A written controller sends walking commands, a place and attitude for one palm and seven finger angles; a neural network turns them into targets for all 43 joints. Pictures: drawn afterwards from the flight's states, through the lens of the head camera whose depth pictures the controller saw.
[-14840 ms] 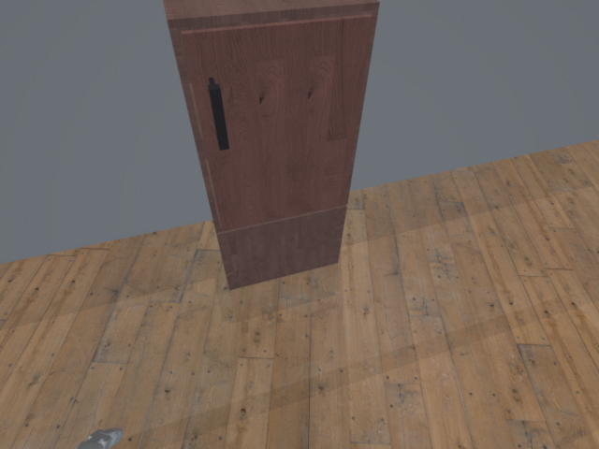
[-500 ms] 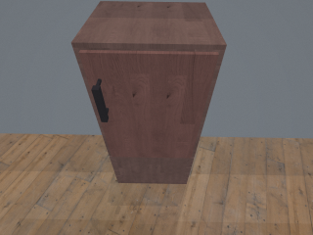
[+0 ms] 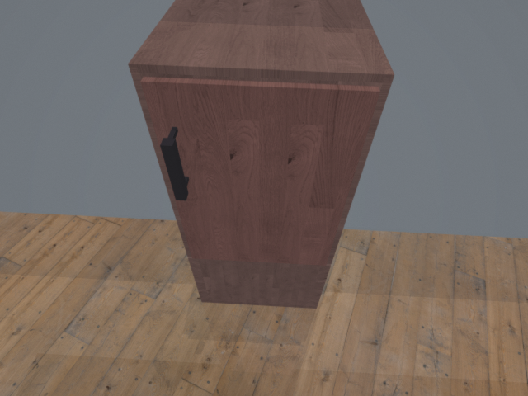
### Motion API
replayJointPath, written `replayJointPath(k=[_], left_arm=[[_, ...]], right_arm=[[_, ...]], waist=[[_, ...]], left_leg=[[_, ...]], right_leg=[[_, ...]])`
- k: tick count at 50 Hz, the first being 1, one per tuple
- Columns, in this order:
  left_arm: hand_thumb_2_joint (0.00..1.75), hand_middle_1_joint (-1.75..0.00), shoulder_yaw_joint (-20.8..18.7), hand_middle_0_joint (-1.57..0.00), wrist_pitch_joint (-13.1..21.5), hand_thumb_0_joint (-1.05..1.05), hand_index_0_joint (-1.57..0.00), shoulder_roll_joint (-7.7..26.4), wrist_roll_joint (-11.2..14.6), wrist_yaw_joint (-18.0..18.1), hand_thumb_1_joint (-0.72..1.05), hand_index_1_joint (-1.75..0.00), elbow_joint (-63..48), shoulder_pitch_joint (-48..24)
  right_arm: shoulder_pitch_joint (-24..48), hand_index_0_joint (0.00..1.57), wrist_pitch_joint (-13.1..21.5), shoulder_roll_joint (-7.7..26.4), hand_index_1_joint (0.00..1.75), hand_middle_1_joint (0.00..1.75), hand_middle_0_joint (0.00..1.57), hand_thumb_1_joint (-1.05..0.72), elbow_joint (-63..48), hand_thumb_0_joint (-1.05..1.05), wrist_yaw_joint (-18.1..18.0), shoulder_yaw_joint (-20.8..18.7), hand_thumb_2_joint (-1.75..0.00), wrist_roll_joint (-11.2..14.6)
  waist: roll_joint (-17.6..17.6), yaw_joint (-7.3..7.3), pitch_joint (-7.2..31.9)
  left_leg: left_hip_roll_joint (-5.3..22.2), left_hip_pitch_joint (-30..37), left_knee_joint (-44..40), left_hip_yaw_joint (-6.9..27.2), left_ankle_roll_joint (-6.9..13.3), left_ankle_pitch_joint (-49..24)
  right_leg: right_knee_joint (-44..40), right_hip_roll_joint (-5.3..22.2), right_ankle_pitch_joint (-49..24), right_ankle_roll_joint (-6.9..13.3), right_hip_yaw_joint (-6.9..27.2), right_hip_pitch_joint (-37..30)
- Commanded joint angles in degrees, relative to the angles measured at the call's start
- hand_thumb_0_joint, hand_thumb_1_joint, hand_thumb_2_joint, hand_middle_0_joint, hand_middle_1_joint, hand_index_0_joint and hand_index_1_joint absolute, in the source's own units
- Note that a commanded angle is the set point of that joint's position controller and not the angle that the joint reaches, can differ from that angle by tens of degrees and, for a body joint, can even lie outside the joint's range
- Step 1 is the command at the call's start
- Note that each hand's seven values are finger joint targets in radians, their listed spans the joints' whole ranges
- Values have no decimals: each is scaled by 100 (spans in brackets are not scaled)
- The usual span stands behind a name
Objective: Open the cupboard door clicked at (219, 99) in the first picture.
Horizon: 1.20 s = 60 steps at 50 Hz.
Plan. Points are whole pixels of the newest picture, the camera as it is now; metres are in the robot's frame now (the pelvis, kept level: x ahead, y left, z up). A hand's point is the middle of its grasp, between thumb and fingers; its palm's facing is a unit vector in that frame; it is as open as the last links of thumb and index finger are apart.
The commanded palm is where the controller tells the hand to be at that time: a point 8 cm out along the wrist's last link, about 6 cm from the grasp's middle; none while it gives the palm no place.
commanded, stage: look again from close up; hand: left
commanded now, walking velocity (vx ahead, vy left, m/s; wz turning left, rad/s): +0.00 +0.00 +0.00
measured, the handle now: (178, 164) +0.54 +0.21 +0.02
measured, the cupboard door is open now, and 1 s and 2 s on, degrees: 0 0 0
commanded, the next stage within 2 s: raise the hand with hooked fingers in 0.50 s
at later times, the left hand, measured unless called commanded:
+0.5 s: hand out of the picture +0.00 +0.23 -0.18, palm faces +0.01 -0.98 -0.22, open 7.4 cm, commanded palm none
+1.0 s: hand out of the picture +0.11 +0.23 -0.06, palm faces -0.07 -1.00 +0.02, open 8.5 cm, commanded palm +0.08 +0.30 -0.04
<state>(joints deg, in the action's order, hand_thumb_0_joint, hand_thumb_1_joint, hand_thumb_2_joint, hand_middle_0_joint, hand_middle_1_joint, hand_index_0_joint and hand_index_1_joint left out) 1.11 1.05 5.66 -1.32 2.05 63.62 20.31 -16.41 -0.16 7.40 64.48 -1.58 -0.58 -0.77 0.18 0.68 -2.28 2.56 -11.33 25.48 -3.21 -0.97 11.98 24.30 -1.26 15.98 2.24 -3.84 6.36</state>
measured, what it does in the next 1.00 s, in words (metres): lowers itself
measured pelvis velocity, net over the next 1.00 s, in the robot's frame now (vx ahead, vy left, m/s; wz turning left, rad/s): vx -0.09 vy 0.05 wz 0.05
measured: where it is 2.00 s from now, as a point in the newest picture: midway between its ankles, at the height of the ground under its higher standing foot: outside the picture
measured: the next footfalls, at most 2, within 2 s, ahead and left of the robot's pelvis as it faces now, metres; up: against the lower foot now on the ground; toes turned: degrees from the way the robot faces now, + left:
none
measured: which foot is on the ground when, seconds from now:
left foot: down 0.00-1.00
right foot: down 0.00-1.00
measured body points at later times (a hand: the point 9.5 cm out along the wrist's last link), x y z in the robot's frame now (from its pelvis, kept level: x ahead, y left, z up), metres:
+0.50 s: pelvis -0.03 +0.05 -0.01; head -0.05 +0.05 +0.44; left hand +0.00 +0.28 -0.16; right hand +0.01 -0.19 -0.15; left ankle +0.02 +0.13 -0.74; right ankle -0.03 -0.09 -0.74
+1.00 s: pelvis -0.09 +0.05 -0.09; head -0.08 +0.08 +0.36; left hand +0.11 +0.29 -0.06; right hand +0.13 -0.19 -0.11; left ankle +0.02 +0.13 -0.74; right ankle -0.02 -0.07 -0.74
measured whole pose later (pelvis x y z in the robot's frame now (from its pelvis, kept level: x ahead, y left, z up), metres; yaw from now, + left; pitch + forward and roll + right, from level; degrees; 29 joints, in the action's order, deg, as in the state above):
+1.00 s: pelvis -0.09 +0.05 -0.09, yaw +3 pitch +7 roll -2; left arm -6.5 25.7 13.3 14.1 -20.2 11.6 18.8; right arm -10.7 13.8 15.5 28.3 0.1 -1.3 2.0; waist -1.3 0.9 6.3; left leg -1.9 -49.5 63.8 -2.2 4.0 21.5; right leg 64.9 -1.1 27.2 0.0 -0.7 44.6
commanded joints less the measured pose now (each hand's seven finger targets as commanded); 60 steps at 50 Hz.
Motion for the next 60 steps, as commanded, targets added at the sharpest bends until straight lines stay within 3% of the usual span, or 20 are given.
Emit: replayJointPath(k=[1,3,5,13,21,29,30,31,32,33,34,36,39,42,44,46,49,52,57,60], left_arm=[[90,-30,-241,-20,180,0,-20,982,26,80,90,-30,-455,206],[90,-30,-216,-20,151,0,-20,891,16,77,90,-30,-519,204],[90,-30,-270,-20,106,0,-20,980,7,73,90,-30,-602,64],[90,-30,-226,-20,-8,0,-20,1069,20,71,90,-30,-826,99],[90,-30,-213,-20,-67,0,-20,1150,12,39,90,-30,-906,-63],[90,-30,-202,-20,-102,0,-20,1019,-22,19,90,-30,-814,202],[90,-30,-125,-20,-10,0,-20,1001,-55,226,90,-30,-652,407],[89,-32,-1401,-20,1259,0,-20,2614,1094,236,88,-32,-9633,-4118],[88,-33,-1024,-20,1049,0,-20,2167,726,324,85,-33,-8404,-1064],[87,-34,-687,-21,796,0,-21,1606,889,605,83,-34,-7933,-854],[86,-36,254,-21,243,0,-21,83,897,545,81,-36,-6349,814],[84,-39,-34,-21,667,0,-21,486,1181,371,76,-39,-7205,-56],[81,-43,-676,-22,1640,0,-22,793,1178,-196,69,-43,-5653,-123],[78,-48,-816,-22,2819,0,-22,721,1448,-1298,62,-48,-4882,636],[76,-51,-1145,-22,3227,0,-22,1166,1557,-2140,57,-51,-5110,840],[74,-54,-1442,-23,3006,0,-23,1574,1632,-2429,53,-54,-5705,632],[71,-58,-1467,-23,2555,0,-23,1614,1909,-2237,46,-58,-6823,-217],[68,-63,-1482,-24,2668,0,-24,1801,1958,-1745,39,-63,-8609,-804],[63,-70,-707,-25,2976,0,-25,1486,1545,-1362,27,-70,-8895,-889],[60,-75,-756,-25,2507,0,-25,1620,1498,-1704,20,-75,-7793,-678]], right_arm=[[-244,20,246,601,30,30,20,-90,-605,0,-98,-150,-90,-43],[-333,20,190,506,30,30,20,-90,-714,0,-67,-113,-90,-53],[-295,20,161,658,30,30,20,-90,-767,0,-64,-163,-90,-49],[-78,20,134,861,30,30,20,-90,-839,0,-25,-120,-90,-27],[79,20,80,994,30,30,20,-90,-898,0,46,-123,-90,-23],[31,20,55,1062,30,30,20,-90,-854,0,76,-178,-90,-13],[424,20,124,1105,30,30,20,-90,-1196,0,51,-94,-90,14],[375,20,996,1773,30,30,20,-90,-3149,0,-152,-193,-90,366],[594,20,1630,1378,30,30,20,-90,-2808,0,-335,75,-90,373],[636,20,1861,1469,30,30,20,-90,-2477,0,-369,0,-90,397],[566,20,1895,1158,30,30,20,-90,-2308,0,-286,75,-90,441],[644,20,1974,1454,30,30,20,-90,-2759,0,-280,-51,-90,431],[553,20,1943,1523,30,30,20,-90,-3010,0,-162,-158,-90,214],[823,20,1937,1549,30,30,20,-90,-3509,0,24,-340,-90,83],[890,20,1855,1632,30,30,20,-90,-4088,0,209,-435,-90,116],[1034,20,1739,1573,30,30,20,-90,-4543,0,190,-368,-90,262],[1183,20,1567,1650,30,30,20,-90,-4924,0,83,-264,-90,371],[883,20,1527,1514,30,30,20,-90,-4901,0,-36,-220,-90,312],[632,20,1632,1582,30,30,20,-90,-4428,0,-147,-57,-90,207],[525,20,1617,1655,30,30,20,-90,-4313,0,-200,-29,-90,273]], waist=[[316,15,600],[-460,18,575],[-668,47,83],[164,-106,-177],[-5,-79,-486],[212,-114,-188],[-98,-275,-519],[806,641,2599],[1717,-144,2342],[1504,58,1872],[1087,133,815],[762,263,160],[-1116,318,-65],[-1944,-105,490],[-1054,-328,1051],[-251,-558,1685],[573,-408,1395],[1090,-126,1650],[1090,359,1245],[539,467,1083]], left_leg=[[212,101,400,433,214,-741],[145,-106,463,336,231,-414],[122,-320,456,321,237,-280],[341,-280,92,483,328,-993],[332,-649,-549,733,316,649],[464,-775,-1130,1025,361,1567],[380,-790,247,352,178,203],[-127,1121,-220,678,125,-206],[294,1525,-630,1040,-61,465],[212,678,-910,1191,-275,1436],[192,68,-988,1206,-178,1934],[41,-738,-338,1108,19,2238],[-245,-2010,1128,902,67,2092],[-312,-3143,2220,560,39,2031],[-409,-3233,2688,388,84,1571],[-436,-3277,2623,355,170,1850],[-310,-3224,1919,974,116,3747],[-194,-2781,1967,1208,204,3649],[-52,-2666,2214,1681,227,3651],[-114,-3082,2388,1543,268,3526]], right_leg=[[-160,985,-1846,164,863,278],[-198,994,-1766,169,899,257],[-257,995,-1425,187,866,568],[-24,676,-1042,11,609,610],[-294,638,142,-88,569,809],[-140,547,203,-182,348,600],[-255,794,-645,-81,547,863],[404,237,-737,-73,-152,769],[1054,134,246,-6,-174,1369],[1346,18,680,-43,-250,1765],[1550,-7,751,-35,-299,2253],[1131,62,784,-98,-252,2279],[1237,55,1927,-156,-200,3428],[2028,48,2852,-71,79,4057],[2364,119,2335,69,391,3694],[2528,146,2378,50,580,3537],[2838,31,2990,29,325,4168],[2896,-42,2410,29,290,4196],[3215,-134,2005,-46,116,4915],[2964,-154,2042,-81,114,4804]])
